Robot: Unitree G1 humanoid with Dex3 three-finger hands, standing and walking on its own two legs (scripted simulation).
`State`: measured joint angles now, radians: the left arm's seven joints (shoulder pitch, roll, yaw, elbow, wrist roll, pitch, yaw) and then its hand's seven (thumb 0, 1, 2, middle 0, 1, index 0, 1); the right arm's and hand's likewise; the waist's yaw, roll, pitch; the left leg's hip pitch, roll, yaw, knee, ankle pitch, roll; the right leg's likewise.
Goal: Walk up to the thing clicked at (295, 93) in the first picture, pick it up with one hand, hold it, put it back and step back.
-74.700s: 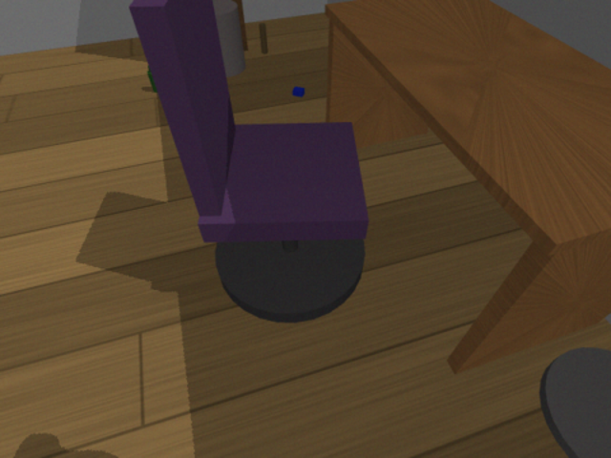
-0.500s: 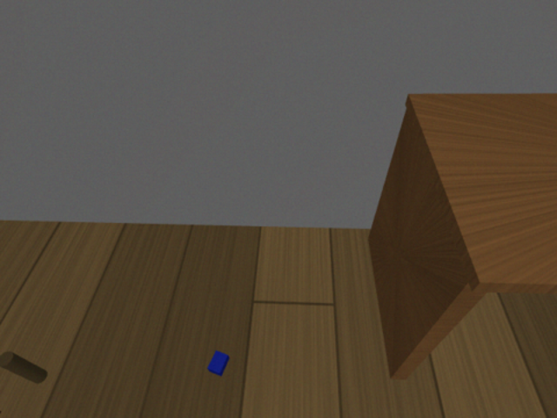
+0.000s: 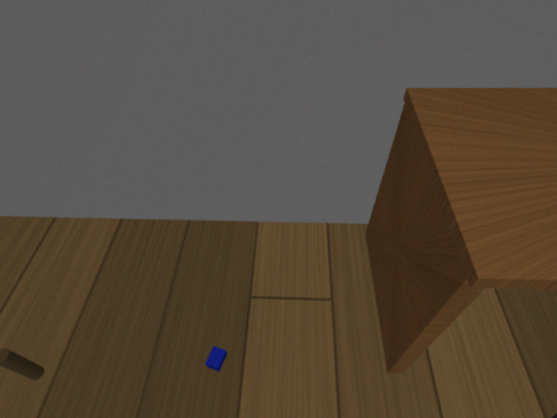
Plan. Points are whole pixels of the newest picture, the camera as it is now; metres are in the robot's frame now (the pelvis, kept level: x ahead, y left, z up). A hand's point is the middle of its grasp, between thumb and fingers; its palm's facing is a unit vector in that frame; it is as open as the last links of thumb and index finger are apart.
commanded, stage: step back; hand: left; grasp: from above
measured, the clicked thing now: (216, 358) +0.43 +0.25 -0.76
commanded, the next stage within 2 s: none
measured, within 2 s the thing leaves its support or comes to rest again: neither
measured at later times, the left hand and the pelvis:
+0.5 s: hand out of the picture +0.05 +0.30 -0.18, palm faces -0.09 -0.92 -0.37, open 7.4 cm; pelvis -0.09 +0.04 -0.02, yaw -3 degrees
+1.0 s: hand out of the picture -0.08 +0.27 -0.15, palm faces -0.03 -0.91 -0.41, open 7.4 cm; pelvis -0.22 +0.01 -0.02, yaw -2 degrees
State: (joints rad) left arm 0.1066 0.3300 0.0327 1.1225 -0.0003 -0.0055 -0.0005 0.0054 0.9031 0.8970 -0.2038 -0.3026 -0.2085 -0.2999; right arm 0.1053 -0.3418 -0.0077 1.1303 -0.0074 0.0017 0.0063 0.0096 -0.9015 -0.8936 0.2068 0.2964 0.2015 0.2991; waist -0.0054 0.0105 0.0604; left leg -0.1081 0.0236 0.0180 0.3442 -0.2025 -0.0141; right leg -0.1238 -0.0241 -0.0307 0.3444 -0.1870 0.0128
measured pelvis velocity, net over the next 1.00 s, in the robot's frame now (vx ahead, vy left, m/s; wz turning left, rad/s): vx -0.22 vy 0.01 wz -0.03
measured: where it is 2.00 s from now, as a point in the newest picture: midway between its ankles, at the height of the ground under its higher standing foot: outside the picture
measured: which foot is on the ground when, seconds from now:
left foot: down 0.00-0.72, up 0.74-1.00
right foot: down 0.00-0.28, up 0.30-0.66, down 0.68-1.00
